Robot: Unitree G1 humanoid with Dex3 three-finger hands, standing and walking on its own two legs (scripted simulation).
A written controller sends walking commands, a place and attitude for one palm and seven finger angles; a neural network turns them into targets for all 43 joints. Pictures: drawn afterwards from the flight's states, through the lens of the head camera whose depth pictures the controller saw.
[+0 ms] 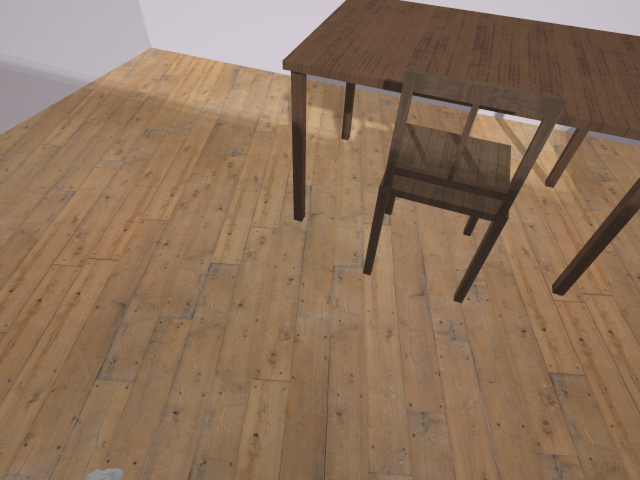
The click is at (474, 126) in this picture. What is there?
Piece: chair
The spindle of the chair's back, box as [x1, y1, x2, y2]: [447, 104, 479, 179]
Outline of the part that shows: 479,105 472,105 448,173 448,179 452,179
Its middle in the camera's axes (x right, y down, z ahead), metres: +0.38 -0.26 +1.05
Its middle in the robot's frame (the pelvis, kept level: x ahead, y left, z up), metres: +0.97 -0.33 -0.11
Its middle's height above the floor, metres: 0.66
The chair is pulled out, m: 0.00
